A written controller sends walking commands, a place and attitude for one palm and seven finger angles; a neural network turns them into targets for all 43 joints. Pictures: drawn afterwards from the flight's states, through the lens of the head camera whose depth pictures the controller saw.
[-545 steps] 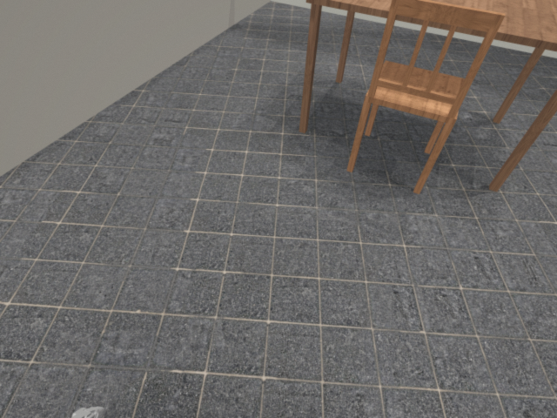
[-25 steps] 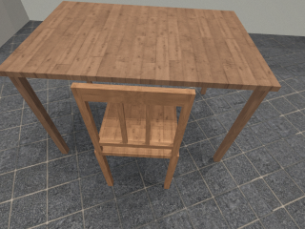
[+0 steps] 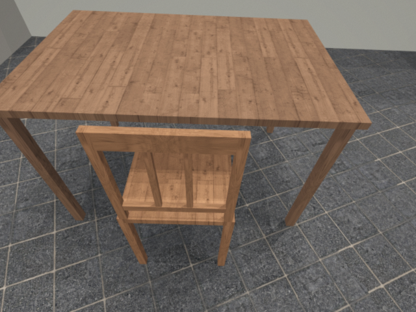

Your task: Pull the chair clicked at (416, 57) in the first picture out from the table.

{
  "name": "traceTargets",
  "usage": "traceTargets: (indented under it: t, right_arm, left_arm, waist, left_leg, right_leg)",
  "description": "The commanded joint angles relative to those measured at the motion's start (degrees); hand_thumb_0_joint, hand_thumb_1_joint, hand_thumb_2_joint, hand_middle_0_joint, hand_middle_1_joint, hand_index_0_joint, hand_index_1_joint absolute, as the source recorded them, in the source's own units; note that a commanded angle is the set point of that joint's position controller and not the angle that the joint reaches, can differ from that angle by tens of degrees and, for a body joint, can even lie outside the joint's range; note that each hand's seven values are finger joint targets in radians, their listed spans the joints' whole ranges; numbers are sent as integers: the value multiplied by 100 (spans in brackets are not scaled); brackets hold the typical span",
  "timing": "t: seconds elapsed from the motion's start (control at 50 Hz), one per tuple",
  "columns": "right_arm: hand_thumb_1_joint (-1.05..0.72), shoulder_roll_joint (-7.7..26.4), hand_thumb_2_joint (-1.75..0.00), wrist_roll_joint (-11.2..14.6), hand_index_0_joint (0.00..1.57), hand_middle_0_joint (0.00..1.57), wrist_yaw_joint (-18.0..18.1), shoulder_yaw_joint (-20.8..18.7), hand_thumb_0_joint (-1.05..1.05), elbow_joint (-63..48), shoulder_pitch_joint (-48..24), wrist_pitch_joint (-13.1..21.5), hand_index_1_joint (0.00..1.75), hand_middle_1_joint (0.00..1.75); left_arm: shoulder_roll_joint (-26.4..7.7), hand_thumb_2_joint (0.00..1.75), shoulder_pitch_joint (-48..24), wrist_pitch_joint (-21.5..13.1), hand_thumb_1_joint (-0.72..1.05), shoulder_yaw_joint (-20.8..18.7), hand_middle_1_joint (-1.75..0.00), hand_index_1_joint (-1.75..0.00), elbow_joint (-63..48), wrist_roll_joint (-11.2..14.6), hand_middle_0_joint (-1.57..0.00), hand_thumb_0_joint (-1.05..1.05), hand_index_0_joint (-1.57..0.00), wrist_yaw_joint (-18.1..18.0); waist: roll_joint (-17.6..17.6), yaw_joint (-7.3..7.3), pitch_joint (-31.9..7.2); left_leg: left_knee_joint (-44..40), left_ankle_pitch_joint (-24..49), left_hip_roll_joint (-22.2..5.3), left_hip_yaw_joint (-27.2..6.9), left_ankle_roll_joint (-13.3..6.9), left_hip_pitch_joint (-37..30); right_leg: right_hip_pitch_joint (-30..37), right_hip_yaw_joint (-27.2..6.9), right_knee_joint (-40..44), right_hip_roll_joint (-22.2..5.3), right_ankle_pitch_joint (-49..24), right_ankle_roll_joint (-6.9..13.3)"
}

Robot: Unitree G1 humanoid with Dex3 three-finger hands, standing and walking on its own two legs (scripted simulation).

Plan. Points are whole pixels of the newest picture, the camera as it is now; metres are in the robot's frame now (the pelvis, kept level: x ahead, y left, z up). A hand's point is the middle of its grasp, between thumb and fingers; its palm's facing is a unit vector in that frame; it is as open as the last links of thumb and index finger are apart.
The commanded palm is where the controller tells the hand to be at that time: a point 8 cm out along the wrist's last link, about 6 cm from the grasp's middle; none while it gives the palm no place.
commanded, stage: look again from close up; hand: left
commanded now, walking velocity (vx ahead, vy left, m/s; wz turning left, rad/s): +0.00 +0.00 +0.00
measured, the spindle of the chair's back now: (153, 180) +0.46 +0.18 -0.10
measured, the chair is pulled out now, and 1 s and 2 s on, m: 0.00 0.00 0.00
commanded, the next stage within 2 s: raise the hand toward the chair's back in 0.62 s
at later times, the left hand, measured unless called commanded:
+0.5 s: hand out of the picture +0.00 +0.16 -0.18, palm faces +0.03 -0.98 -0.20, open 7.4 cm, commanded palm none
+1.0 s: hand (139, 265) +0.21 +0.15 -0.02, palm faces +0.10 -0.99 -0.03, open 8.1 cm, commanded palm +0.13 +0.21 -0.07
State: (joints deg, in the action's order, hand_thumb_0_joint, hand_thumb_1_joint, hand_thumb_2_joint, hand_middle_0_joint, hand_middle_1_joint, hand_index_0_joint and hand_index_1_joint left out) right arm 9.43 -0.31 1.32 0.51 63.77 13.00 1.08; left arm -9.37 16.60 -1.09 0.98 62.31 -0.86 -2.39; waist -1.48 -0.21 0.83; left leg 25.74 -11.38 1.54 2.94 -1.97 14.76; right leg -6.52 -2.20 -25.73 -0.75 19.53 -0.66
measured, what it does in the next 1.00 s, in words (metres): lowers itself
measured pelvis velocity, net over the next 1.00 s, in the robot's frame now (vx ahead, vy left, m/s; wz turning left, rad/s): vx -0.02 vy -0.03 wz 0.02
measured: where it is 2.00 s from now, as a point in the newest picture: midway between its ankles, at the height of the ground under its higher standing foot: outside the picture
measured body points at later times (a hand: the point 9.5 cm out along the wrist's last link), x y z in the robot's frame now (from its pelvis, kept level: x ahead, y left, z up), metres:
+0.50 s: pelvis +0.02 -0.02 +0.00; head +0.03 -0.01 +0.45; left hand +0.00 +0.21 -0.16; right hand +0.04 -0.24 -0.16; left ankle +0.03 +0.10 -0.74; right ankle -0.06 -0.13 -0.74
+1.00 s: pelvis -0.02 -0.03 -0.05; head +0.00 -0.04 +0.40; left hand +0.20 +0.20 -0.02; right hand +0.16 -0.29 -0.13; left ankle +0.03 +0.10 -0.74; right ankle -0.06 -0.12 -0.74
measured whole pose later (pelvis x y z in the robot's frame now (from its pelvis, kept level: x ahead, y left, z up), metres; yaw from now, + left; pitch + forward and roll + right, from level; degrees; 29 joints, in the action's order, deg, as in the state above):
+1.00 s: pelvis -0.02 -0.03 -0.05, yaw +1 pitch +11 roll +1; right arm 13.7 -0.5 2.0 -2.5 39.9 10.2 13.4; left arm -9.1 16.8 -27.9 -7.1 13.7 11.7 8.2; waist -0.4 1.4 -9.3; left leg 50.8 -19.9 -0.7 0.8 0.9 41.9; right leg -33.9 2.8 -53.7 0.4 30.8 2.5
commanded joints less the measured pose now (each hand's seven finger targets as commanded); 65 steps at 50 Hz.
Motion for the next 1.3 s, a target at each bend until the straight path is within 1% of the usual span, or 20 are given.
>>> traceTargets:
  t: [0.0,0.14,0.68,0.7,0.72,0.74,0.76,0.78,0.8,0.82,0.86,0.88,0.9,0.96,0.98,1.02,1.08,1.16,1.2,1.28]
  right_arm:
    - [-90,613,-90,7,20,20,25,-86,0,-210,202,89,30,30]
    - [-90,628,-90,5,20,20,46,-80,0,-166,230,90,30,30]
    - [-90,563,-90,24,20,20,84,-41,0,-84,249,59,30,30]
    - [-90,662,-90,22,20,20,11,-75,0,-530,-67,136,30,30]
    - [-90,1596,-90,264,20,20,271,-293,0,-2352,346,850,30,30]
    - [-90,1107,-90,146,20,20,462,-151,0,-2044,-126,1380,30,30]
    - [-90,782,-90,331,20,20,398,-154,0,-1879,65,1507,30,30]
    - [-90,947,-90,326,20,20,349,-273,0,-1961,224,1521,30,30]
    - [-90,1164,-90,281,20,20,333,-340,0,-2352,-59,1553,30,30]
    - [-90,1228,-90,186,20,20,358,-381,0,-2507,-99,1575,30,30]
    - [-90,1205,-90,9,20,20,340,-425,0,-2700,-252,1557,30,30]
    - [-90,1145,-90,4,20,20,258,-478,0,-2824,-370,1543,30,30]
    - [-90,1121,-90,-49,20,20,178,-502,0,-2994,-507,1519,30,30]
    - [-90,1060,-90,21,20,20,-42,-615,0,-3460,-824,1493,30,30]
    - [-90,1068,-90,83,20,20,-77,-661,0,-3637,-839,1399,30,30]
    - [-90,1022,-90,195,20,20,-16,-574,0,-4159,-1096,1210,30,30]
    - [-90,974,-90,179,20,20,162,-528,0,-4419,-978,1028,30,30]
    - [-90,896,-90,45,20,20,293,-481,0,-4273,-483,1082,30,30]
    - [-90,934,-90,28,20,20,350,-444,0,-4150,-412,1161,30,30]
    - [-90,1053,-90,140,20,20,396,-366,0,-3992,-454,1300,30,30]
  left_arm:
    - [-605,90,535,-59,90,-100,-30,-30,-100,6,-20,0,-20,-24]
    - [-650,90,507,-76,90,-113,-30,-30,-106,20,-20,0,-20,-40]
    - [-569,90,732,-80,90,-109,-30,-30,64,19,-20,0,-20,-37]
    - [-581,90,939,-257,90,-118,-30,-30,75,-118,-20,0,-20,-245]
    - [-1769,89,-3106,-1384,88,-593,-30,-30,-8713,1082,-20,0,-20,-142]
    - [-1240,88,-865,-1173,85,-626,-29,-29,-7175,692,-20,0,-20,-395]
    - [311,87,982,-457,83,238,-29,-29,-5426,821,-19,0,-19,-436]
    - [572,86,876,-356,81,329,-29,-29,-5775,946,-19,0,-19,-371]
    - [234,85,-17,-684,78,185,-28,-28,-6477,1031,-19,0,-19,-292]
    - [-117,84,-12,-996,76,-155,-28,-28,-6292,1019,-19,0,-19,-180]
    - [-70,82,326,-1736,71,-504,-27,-27,-5334,1023,-18,0,-18,165]
    - [-55,81,1105,-2104,69,-735,-27,-27,-4760,1049,-18,0,-18,460]
    - [45,80,1516,-2547,67,-808,-26,-26,-4666,1187,-18,0,-18,798]
    - [-333,77,1651,-3677,60,-1184,-25,-25,-4943,1460,-17,0,-17,1927]
    - [-735,76,1915,-3609,57,-1673,-25,-25,-4749,1511,-17,0,-17,2075]
    - [-756,74,1477,-3214,53,-1574,-24,-24,-5540,1706,-16,0,-16,2179]
    - [-920,71,509,-2800,46,-1576,-23,-23,-6560,1751,-16,0,-16,1799]
    - [-835,67,-292,-3344,36,-1230,-22,-22,-7911,1512,-15,0,-15,1348]
    - [-867,65,-489,-3522,32,-1044,-21,-21,-7919,1468,-14,0,-14,1414]
    - [-854,61,-184,-3121,22,-896,-19,-19,-6983,1544,-13,0,-13,1790]
  waist:
    - [87,-30,135]
    - [16,-21,-79]
    - [71,-46,181]
    - [-162,-81,446]
    - [744,644,-2271]
    - [1947,63,-2428]
    - [1346,301,-1399]
    - [696,312,-1065]
    - [254,375,-486]
    - [-301,465,-327]
    - [-1226,429,-252]
    - [-1027,72,-383]
    - [-1322,-134,-896]
    - [-625,-334,-1642]
    - [-101,-508,-1764]
    - [-94,-435,-1946]
    - [-33,-124,-1724]
    - [682,199,-1983]
    - [555,348,-2026]
    - [457,352,-1821]
  left_leg:
    - [-364,967,-635,-672,-54,-533]
    - [-243,1473,-666,-614,-47,-775]
    - [-326,1500,-657,-611,-26,-843]
    - [1034,1932,-606,-393,121,-357]
    - [164,2467,-159,-222,-113,-2026]
    - [3,3190,-430,-286,-129,-2730]
    - [-33,3333,-500,-452,-163,-2071]
    - [239,2954,-439,-560,-77,-1466]
    - [562,1775,-410,-572,-24,-699]
    - [876,745,-254,-486,-25,-74]
    - [1617,146,-150,-540,-9,1071]
    - [1929,209,-92,-452,68,1508]
    - [2245,251,-101,-415,136,1931]
    - [2980,135,-42,-299,241,2799]
    - [3120,145,-12,-201,244,2894]
    - [3166,-445,77,-71,177,3064]
    - [3450,-919,-24,-185,76,3242]
    - [3634,-560,-241,-399,-20,2803]
    - [3787,-620,-286,-468,-39,2908]
    - [3752,-1028,-300,-543,-42,3150]
  right_leg:
    - [-587,-335,455,-471,-1301,198]
    - [-391,-317,412,-503,-1938,191]
    - [-289,-224,631,-528,-2141,189]
    - [-653,-581,655,-689,-4271,-54]
    - [-424,186,-196,-224,-3918,125]
    - [-742,388,-757,114,-2319,255]
    - [-1385,639,-953,106,-1255,153]
    - [-1611,777,-981,111,-913,116]
    - [-1848,811,-650,83,-824,113]
    - [-2160,809,-534,108,-781,90]
    - [-3068,802,-1115,95,-584,29]
    - [-3113,699,-1475,74,-994,53]
    - [-3135,662,-1966,72,-1296,38]
    - [-3197,281,-2803,-29,-1839,43]
    - [-2989,49,-2835,-101,-1947,72]
    - [-2852,-323,-2539,-181,-962,-12]
    - [-3542,-497,-2409,-108,234,-53]
    - [-4139,-86,-2767,107,75,108]
    - [-4332,-100,-2814,145,190,100]
    - [-4473,-79,-2638,187,950,120]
